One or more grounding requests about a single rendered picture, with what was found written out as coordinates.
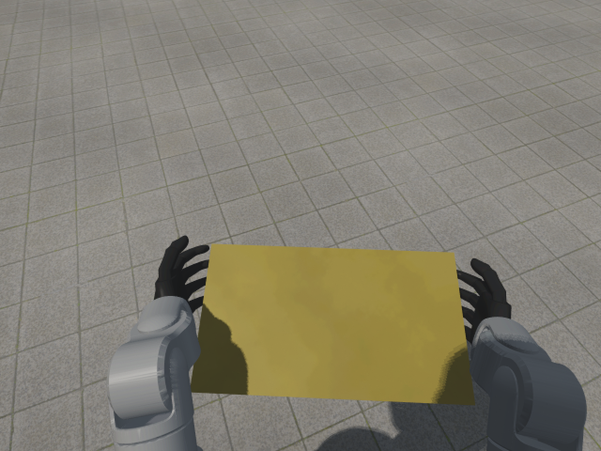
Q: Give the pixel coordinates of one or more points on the right robot forearm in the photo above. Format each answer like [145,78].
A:
[535,404]

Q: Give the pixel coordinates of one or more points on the left robot forearm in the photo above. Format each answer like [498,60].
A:
[148,383]

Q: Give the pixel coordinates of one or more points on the robot left hand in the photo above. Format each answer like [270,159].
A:
[172,277]

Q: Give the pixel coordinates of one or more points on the robot right hand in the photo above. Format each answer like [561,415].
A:
[492,299]

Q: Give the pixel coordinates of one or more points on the carton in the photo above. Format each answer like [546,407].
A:
[360,324]

